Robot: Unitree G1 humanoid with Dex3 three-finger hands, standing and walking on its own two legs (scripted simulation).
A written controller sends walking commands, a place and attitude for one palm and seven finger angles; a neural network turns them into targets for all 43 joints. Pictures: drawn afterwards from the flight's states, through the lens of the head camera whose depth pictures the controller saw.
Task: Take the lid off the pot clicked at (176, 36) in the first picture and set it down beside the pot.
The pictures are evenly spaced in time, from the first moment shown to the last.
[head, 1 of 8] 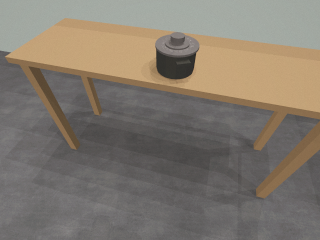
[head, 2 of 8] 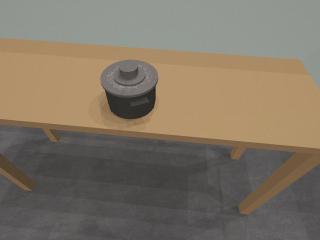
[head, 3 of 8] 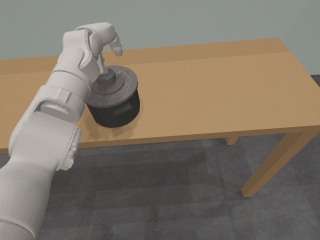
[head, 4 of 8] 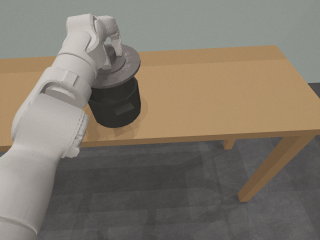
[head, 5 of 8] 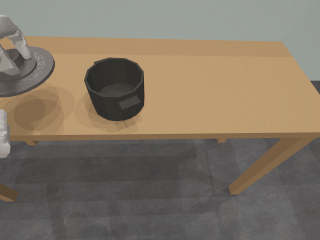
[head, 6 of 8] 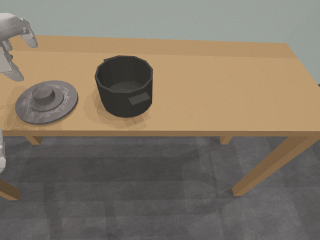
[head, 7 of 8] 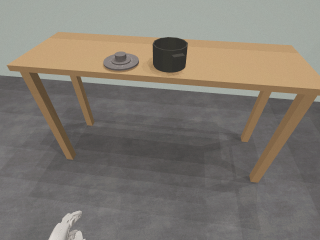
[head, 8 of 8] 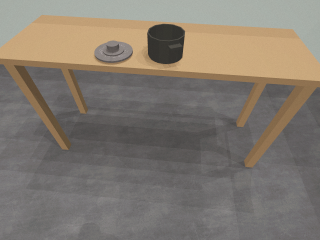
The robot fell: no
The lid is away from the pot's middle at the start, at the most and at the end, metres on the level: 0.00 0.24 0.23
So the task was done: yes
